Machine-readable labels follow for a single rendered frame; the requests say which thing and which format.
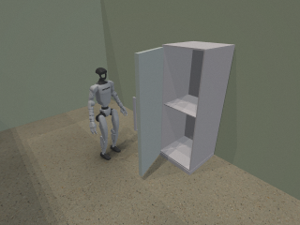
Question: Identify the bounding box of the right robot forearm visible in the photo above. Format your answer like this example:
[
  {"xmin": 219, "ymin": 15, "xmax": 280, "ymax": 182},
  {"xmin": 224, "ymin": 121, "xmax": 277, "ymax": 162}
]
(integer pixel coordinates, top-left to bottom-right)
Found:
[{"xmin": 87, "ymin": 101, "xmax": 95, "ymax": 122}]

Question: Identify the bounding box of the left robot forearm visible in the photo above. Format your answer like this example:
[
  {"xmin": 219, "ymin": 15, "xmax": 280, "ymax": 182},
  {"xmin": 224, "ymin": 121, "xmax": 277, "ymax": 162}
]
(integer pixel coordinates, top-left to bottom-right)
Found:
[{"xmin": 113, "ymin": 95, "xmax": 123, "ymax": 107}]

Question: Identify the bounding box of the humanoid robot torso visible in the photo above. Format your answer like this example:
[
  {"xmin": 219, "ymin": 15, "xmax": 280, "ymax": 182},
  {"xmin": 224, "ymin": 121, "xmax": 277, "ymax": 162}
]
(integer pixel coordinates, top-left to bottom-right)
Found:
[{"xmin": 95, "ymin": 82, "xmax": 112, "ymax": 117}]

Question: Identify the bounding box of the right robot upper arm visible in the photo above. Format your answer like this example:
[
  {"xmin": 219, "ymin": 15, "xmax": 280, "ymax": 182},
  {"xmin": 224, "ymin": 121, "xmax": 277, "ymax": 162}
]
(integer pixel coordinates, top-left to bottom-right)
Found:
[{"xmin": 88, "ymin": 84, "xmax": 98, "ymax": 106}]

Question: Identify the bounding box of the robot right hand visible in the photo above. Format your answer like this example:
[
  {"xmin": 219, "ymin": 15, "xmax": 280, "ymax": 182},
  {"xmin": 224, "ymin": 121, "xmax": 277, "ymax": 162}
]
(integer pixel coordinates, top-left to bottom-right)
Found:
[{"xmin": 89, "ymin": 121, "xmax": 98, "ymax": 134}]

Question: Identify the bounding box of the robot left foot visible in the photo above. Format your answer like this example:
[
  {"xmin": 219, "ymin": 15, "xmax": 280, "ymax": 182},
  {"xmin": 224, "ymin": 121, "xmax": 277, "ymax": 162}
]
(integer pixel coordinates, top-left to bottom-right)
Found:
[{"xmin": 110, "ymin": 145, "xmax": 121, "ymax": 153}]

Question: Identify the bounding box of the robot left hand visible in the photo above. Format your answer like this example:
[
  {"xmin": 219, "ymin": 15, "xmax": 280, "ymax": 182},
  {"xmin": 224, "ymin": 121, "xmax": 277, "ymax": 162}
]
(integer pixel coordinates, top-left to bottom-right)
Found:
[{"xmin": 120, "ymin": 106, "xmax": 128, "ymax": 116}]

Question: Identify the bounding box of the fridge door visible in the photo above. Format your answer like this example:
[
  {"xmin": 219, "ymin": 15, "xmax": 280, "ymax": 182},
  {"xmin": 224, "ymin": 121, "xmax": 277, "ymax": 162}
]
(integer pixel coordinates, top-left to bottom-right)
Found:
[{"xmin": 134, "ymin": 47, "xmax": 164, "ymax": 176}]

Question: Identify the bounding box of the left robot upper arm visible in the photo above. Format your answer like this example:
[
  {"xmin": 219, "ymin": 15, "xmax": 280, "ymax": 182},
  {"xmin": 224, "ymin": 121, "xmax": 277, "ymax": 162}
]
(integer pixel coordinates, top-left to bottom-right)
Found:
[{"xmin": 107, "ymin": 80, "xmax": 117, "ymax": 97}]

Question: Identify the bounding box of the handle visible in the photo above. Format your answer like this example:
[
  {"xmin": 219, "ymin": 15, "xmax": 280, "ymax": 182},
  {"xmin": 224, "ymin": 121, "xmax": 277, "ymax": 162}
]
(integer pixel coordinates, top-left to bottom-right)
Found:
[{"xmin": 132, "ymin": 97, "xmax": 138, "ymax": 131}]

